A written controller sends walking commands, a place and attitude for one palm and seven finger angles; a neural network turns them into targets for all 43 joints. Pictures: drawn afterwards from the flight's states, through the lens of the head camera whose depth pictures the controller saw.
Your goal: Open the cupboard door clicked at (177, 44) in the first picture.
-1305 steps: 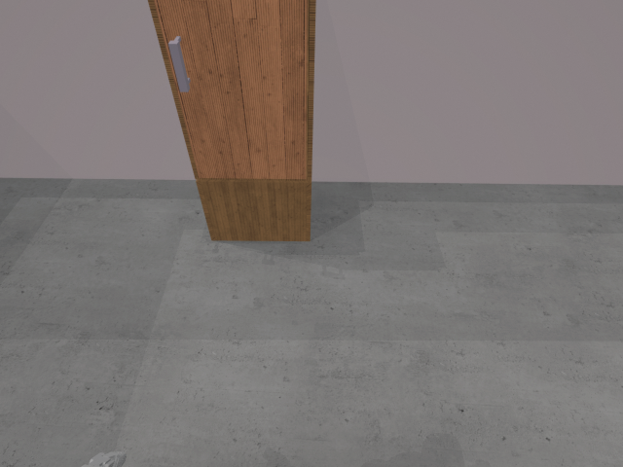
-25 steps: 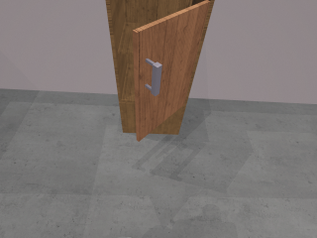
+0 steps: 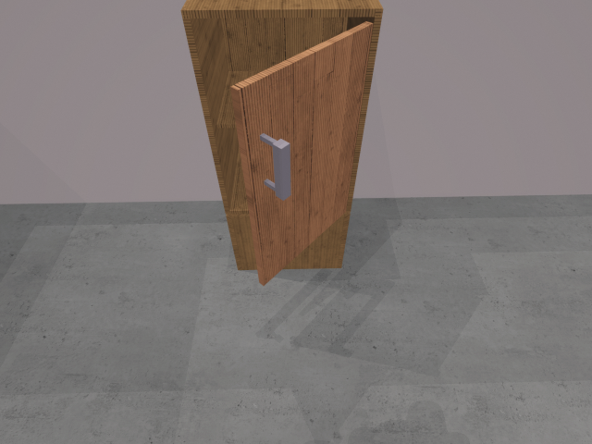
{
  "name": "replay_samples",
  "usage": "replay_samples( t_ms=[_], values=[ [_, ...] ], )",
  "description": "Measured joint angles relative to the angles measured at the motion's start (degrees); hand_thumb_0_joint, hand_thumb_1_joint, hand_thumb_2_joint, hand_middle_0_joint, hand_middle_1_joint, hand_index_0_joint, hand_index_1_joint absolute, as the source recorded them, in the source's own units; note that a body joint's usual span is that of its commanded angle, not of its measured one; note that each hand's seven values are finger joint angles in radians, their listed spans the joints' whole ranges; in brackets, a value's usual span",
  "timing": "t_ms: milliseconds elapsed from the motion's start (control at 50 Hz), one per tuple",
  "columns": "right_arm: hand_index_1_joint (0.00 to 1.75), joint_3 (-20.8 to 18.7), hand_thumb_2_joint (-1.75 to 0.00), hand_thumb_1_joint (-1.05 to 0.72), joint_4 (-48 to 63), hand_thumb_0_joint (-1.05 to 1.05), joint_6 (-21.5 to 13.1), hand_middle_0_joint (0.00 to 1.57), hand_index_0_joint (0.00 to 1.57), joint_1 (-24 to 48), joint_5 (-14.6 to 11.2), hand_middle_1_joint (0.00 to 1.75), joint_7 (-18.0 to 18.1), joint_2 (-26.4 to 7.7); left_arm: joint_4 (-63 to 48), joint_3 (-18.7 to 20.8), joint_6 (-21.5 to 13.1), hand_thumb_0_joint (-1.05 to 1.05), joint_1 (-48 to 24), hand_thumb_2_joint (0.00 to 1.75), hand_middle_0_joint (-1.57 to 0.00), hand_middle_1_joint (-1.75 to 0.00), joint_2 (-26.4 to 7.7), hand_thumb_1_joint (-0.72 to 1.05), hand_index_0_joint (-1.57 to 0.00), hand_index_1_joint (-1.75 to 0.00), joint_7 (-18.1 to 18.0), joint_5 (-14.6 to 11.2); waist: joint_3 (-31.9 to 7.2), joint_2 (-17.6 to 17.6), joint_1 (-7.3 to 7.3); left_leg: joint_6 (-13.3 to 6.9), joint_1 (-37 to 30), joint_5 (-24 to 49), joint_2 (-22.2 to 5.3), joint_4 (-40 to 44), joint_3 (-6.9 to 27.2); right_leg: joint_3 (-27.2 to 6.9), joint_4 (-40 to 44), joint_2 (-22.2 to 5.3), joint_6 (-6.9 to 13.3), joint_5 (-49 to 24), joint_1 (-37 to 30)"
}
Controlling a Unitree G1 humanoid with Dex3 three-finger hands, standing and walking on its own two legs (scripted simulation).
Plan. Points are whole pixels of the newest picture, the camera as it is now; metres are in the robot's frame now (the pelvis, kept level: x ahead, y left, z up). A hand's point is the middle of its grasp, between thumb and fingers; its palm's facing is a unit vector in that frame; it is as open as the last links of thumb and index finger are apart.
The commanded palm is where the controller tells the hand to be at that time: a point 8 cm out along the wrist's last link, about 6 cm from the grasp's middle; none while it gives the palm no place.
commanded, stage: let the arm hang, fingers relaxed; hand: left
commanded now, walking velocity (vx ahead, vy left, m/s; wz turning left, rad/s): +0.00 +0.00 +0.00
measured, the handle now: (274, 166) +0.61 +0.08 +0.02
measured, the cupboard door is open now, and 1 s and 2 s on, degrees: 47 47 47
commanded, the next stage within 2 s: look to check the result in 0.18 s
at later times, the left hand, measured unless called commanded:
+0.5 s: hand out of the picture +0.01 +0.15 -0.17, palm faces +0.05 -0.98 -0.18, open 7.4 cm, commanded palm none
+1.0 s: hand out of the picture +0.02 +0.15 -0.18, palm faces +0.03 -0.98 -0.18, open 7.4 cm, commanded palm none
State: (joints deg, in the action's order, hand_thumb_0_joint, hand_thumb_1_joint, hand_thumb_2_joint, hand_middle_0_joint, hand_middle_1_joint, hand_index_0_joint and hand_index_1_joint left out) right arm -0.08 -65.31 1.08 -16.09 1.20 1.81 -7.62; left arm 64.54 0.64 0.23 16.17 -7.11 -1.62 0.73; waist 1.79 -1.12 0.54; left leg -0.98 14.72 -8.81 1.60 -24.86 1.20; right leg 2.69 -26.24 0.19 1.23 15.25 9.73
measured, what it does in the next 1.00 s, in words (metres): stands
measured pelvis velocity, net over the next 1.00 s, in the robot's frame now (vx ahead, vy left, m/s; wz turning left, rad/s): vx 0.03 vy -0.01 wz -0.04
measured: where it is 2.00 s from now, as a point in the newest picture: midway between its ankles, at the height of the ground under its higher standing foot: outside the picture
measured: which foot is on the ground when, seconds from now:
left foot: down 0.00-1.00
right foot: down 0.00-1.00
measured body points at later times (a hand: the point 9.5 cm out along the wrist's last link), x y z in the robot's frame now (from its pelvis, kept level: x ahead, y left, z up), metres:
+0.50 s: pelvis +0.02 -0.01 +0.00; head +0.04 -0.02 +0.45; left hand +0.00 +0.21 -0.16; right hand +0.02 -0.22 -0.16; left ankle +0.05 +0.11 -0.74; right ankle -0.01 -0.10 -0.74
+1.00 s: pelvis +0.03 -0.01 +0.00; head +0.05 -0.02 +0.45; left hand +0.02 +0.20 -0.16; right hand +0.03 -0.24 -0.16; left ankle +0.05 +0.11 -0.74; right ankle -0.01 -0.10 -0.74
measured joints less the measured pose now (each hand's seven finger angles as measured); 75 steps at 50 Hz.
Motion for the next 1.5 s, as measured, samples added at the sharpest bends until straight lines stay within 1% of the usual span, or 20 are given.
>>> replay_samples(
  t_ms=[120, 440, 900, 1040, 1140, 1180, 1220, 1260, 1280, 1320, 1340, 1360, 1380, 1400, 1420, 1460, 1500],
  values=[
    [0.30, 0.08, -0.90, -0.91, -0.35, 0.00, -0.36, 0.20, 0.20, -0.12, -0.07, 0.29, 0.28, 0.41, 0.30, 0.21, -0.06, 0.02, -0.74, 0.90, -0.20, -0.30, -0.11, 0.93, -0.20, -0.30, -0.25, -0.07, 0.24, 0.74, 0.27, 0.37, -0.74, -0.67, -0.36, -0.01, 0.23, 0.17, 0.79, 0.41, 0.32, 0.27, -1.13],
    [0.30, 0.01, -0.90, -0.91, -0.59, 0.00, -0.37, 0.20, 0.20, 1.18, -0.17, 0.29, 0.70, -0.25, 1.06, 0.29, -0.20, 0.01, 0.60, 0.90, -0.20, -0.30, 0.26, 0.91, -0.20, -0.30, -0.28, -0.23, 1.15, 0.11, -0.30, 0.66, -2.32, -1.72, -0.57, 0.52, 0.45, 0.31, 2.41, 0.68, 0.57, 0.77, -3.24],
    [0.30, 0.10, -0.90, -0.91, -0.76, 0.00, -0.49, 0.20, 0.20, 1.96, -0.18, 0.29, 0.87, -0.76, 0.67, 0.28, -0.41, 0.00, 0.23, 0.90, -0.20, -0.30, -0.03, 0.91, -0.20, -0.30, -0.25, -0.28, 1.07, 0.59, -0.51, 1.19, -3.79, -2.35, -1.08, 1.20, 0.46, 0.24, 3.73, 1.21, 1.06, 1.00, -4.91],
    [0.30, -1.35, -0.90, -0.91, 1.05, 0.00, 0.70, 0.20, 0.20, 2.84, -0.18, 0.29, 1.33, -0.99, -0.70, 2.07, 1.41, 0.00, 0.38, 0.90, -0.20, -0.30, -0.23, 0.91, -0.20, -0.30, 0.36, 0.16, 1.94, 0.28, -0.91, 1.43, -1.71, -4.98, -2.79, -3.24, -2.00, -2.27, 0.01, 2.59, 1.37, 2.11, -2.14],
    [0.30, -2.37, -0.90, -0.91, 3.23, 0.00, 0.89, 0.20, 0.20, 3.38, -0.07, 0.29, 1.56, -1.47, -2.25, 3.46, 2.64, 0.01, -0.41, 0.90, -0.20, -0.30, -1.59, 0.91, -0.20, -0.30, 1.00, 0.36, 2.53, 1.05, -0.89, 1.35, -0.17, -6.50, -3.75, -5.73, -4.59, -4.82, -3.82, 3.31, 1.33, 3.19, 1.00],
    [0.30, -2.66, -0.90, -0.90, 4.25, 0.00, 0.66, 0.20, 0.20, 3.56, 0.08, 0.29, 1.64, -1.74, -3.25, 3.93, 2.98, 0.01, -1.12, 0.90, -0.20, -0.30, -2.38, 0.91, -0.20, -0.30, 1.32, 0.44, 2.74, 1.56, -1.07, 1.19, 0.46, -6.74, -3.89, -6.19, -6.04, -5.61, -6.94, 3.19, 1.15, 3.78, 3.35],
    [0.30, -2.88, -0.90, -0.90, 5.22, 0.00, 0.26, 0.20, 0.20, 3.87, 0.29, 0.29, 1.70, -2.19, -4.24, 4.38, 3.39, 0.01, -2.23, 0.90, -0.20, -0.30, -3.08, 0.91, -0.20, -0.30, 1.62, 0.54, 3.40, 1.59, -1.36, 1.10, 0.51, -6.73, -4.30, -6.21, -7.69, -4.60, -14.77, 2.51, 0.59, 8.75, 6.87],
    [0.30, -2.99, -0.90, -0.90, 5.97, 0.00, -0.04, 0.20, 0.20, 3.98, 0.55, 0.29, 1.69, -2.80, -5.22, 4.78, 3.69, 0.01, -3.42, 0.90, -0.20, -0.30, -3.57, 0.91, -0.20, -0.30, 1.95, 0.66, 3.91, 0.80, -1.25, 1.39, 0.20, -6.43, -5.11, -5.76, -8.73, -3.36, -21.09, 1.79, 0.14, 12.72, 9.42],
    [0.30, -3.03, -0.90, -0.90, 6.25, 0.00, -0.08, 0.20, 0.20, 3.98, 0.69, 0.29, 1.65, -3.16, -5.77, 4.90, 3.69, 0.01, -4.00, 0.90, -0.20, -0.30, -3.75, 0.91, -0.20, -0.30, 2.11, 0.67, 4.06, 0.21, -1.20, 1.69, 0.05, -6.27, -5.63, -5.57, -9.08, -2.78, -22.04, 1.34, 0.01, 13.45, 9.92],
    [0.30, -3.12, -0.90, -0.90, 6.63, 0.00, 0.16, 0.20, 0.20, 3.97, 0.83, 0.29, 1.48, -3.93, -7.09, 5.01, 3.32, 0.01, -4.82, 0.90, -0.20, -0.30, -4.04, 0.91, -0.20, -0.30, 2.42, 0.64, 4.08, -1.08, -1.28, 2.54, 0.10, -6.42, -6.94, -6.08, -9.67, -1.72, -19.48, 0.45, -0.25, 12.05, 9.31],
    [0.30, -3.20, -0.90, -0.90, 6.81, 0.00, 0.42, 0.20, 0.20, 3.93, 0.78, 0.30, 1.34, -4.27, -7.86, 5.05, 2.96, 0.01, -4.94, 0.90, -0.20, -0.30, -4.26, 0.91, -0.20, -0.30, 2.56, 0.64, 3.90, -1.56, -1.43, 3.09, 0.52, -6.99, -7.67, -7.24, -9.95, -1.29, -15.99, 0.05, -0.39, 9.09, 8.20],
    [0.30, -3.29, -0.90, -0.90, 7.15, 0.00, 0.77, 0.20, 0.20, 3.74, 0.57, 0.30, 1.17, -4.37, -8.80, 5.02, 2.45, 0.01, -4.68, 0.90, -0.20, -0.30, -4.85, 0.91, -0.20, -0.30, 2.66, 0.73, 3.35, -1.24, -1.59, 3.42, 1.55, -8.08, -8.01, -9.34, -10.42, -1.85, -10.75, -0.61, -0.26, 4.86, 6.68],
    [0.30, -3.49, -0.90, -0.90, 7.28, 0.00, 1.25, 0.20, 0.20, 4.17, 0.32, 0.30, 0.96, -4.58, -9.14, 5.13, 1.87, 0.01, -4.84, 0.90, -0.20, -0.30, -5.14, 0.91, -0.20, -0.30, 2.40, 0.98, 3.34, -1.30, -1.78, 3.60, 3.33, -12.05, -8.25, -13.63, -9.74, -2.26, -10.35, -0.26, 0.18, 3.53, 7.10],
    [0.30, -3.73, -0.90, -0.90, 7.35, 0.00, 1.80, 0.20, 0.20, 4.89, 0.13, 0.30, 0.76, -4.98, -9.18, 5.06, 1.62, 0.01, -5.25, 0.90, -0.20, -0.30, -5.06, 0.91, -0.20, -0.30, 2.07, 0.99, 3.87, -1.78, -1.69, 3.42, 5.31, -16.00, -7.85, -19.35, -7.55, -2.29, -11.47, 0.45, 0.81, 4.05, 7.46],
    [0.30, -4.01, -0.90, -0.90, 7.57, 0.00, 2.23, 0.20, 0.20, 5.45, 0.00, 0.29, 0.51, -5.34, -9.26, 4.86, 1.59, 0.00, -5.50, 0.90, -0.20, -0.30, -4.91, 0.91, -0.20, -0.30, 1.87, 0.91, 4.28, -2.09, -1.51, 3.25, 7.18, -18.14, -7.07, -24.85, -5.73, -2.32, -11.63, 0.92, 1.40, 4.61, 7.24],
    [0.30, -4.28, -0.90, -0.90, 8.01, 0.00, 2.60, 0.20, 0.20, 6.59, -0.14, 0.29, 0.27, -5.76, -9.50, 4.71, 1.65, 0.00, -5.27, 0.90, -0.20, -0.30, -4.57, 0.91, -0.20, -0.30, 1.43, 0.92, 4.45, -1.84, -1.50, 3.28, 10.17, -18.60, -5.65, -33.05, -4.08, -3.14, -9.81, 1.52, 2.14, 4.25, 6.40],
    [0.30, -4.29, -0.90, -0.91, 8.85, 0.00, 2.60, 0.20, 0.20, 7.88, -0.22, 0.29, 0.14, -5.81, -9.63, 4.55, 1.66, 0.00, -4.73, 0.90, -0.20, -0.30, -4.36, 0.91, -0.20, -0.30, 1.08, 0.85, 4.45, -0.91, -1.62, 3.61, 12.02, -17.10, -4.72, -37.02, -3.46, -4.59, -7.17, 1.99, 2.42, 2.58, 5.60]
  ],
)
